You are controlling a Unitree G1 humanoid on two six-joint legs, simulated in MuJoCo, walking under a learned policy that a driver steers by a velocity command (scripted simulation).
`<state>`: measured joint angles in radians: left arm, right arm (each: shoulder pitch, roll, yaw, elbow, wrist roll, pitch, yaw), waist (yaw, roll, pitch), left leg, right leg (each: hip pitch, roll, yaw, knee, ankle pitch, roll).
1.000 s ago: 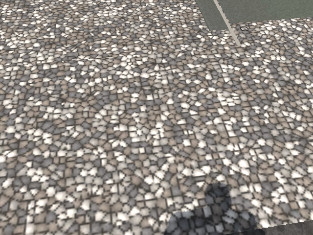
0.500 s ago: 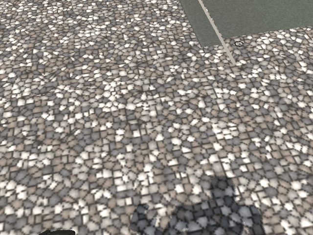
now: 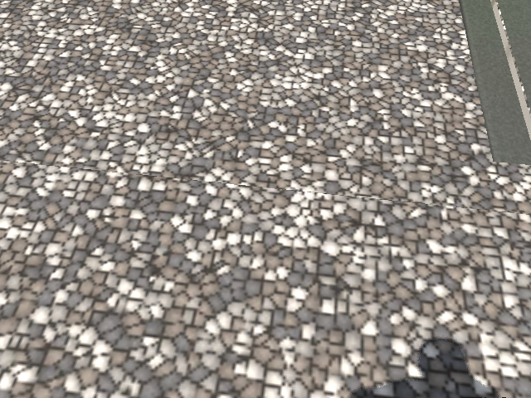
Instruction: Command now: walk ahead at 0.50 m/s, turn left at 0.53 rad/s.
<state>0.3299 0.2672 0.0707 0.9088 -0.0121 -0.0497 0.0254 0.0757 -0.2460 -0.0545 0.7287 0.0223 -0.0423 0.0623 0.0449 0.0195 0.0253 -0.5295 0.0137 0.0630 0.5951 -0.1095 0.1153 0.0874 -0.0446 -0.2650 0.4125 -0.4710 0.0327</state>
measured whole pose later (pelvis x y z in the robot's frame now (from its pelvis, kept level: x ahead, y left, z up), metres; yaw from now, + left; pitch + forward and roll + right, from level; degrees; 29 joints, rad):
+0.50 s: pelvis +0.20 +0.00 +0.02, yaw -5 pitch +2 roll +2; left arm 0.18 0.25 0.06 0.80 -0.01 -0.03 -0.03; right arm 0.14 -0.25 -0.06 0.83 0.01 0.00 -0.05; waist 0.00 -0.02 0.03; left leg -0.10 -0.04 0.17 0.41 -0.35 0.06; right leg -0.49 -0.04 -0.04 0.63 -0.16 -0.01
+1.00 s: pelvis +0.26 +0.03 +0.01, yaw -23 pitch +3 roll +0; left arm 0.14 0.31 0.09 0.64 -0.01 0.05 0.04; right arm 0.17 -0.28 -0.08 0.79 -0.02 -0.01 -0.02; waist 0.00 -0.04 0.01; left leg -0.33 -0.03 -0.06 0.53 -0.24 0.01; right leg -0.46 0.12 0.20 0.67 -0.35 -0.01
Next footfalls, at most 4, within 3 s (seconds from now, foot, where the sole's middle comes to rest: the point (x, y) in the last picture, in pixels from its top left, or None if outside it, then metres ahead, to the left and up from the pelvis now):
0.52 right None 0.32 -0.11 -0.75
0.96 left None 0.35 0.12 -0.75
1.38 right None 0.21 -0.11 -0.75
1.72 left None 0.35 0.09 -0.75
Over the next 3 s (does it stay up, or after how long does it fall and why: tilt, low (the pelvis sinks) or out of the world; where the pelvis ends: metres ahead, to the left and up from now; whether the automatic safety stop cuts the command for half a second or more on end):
stays up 0.68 -0.32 0.00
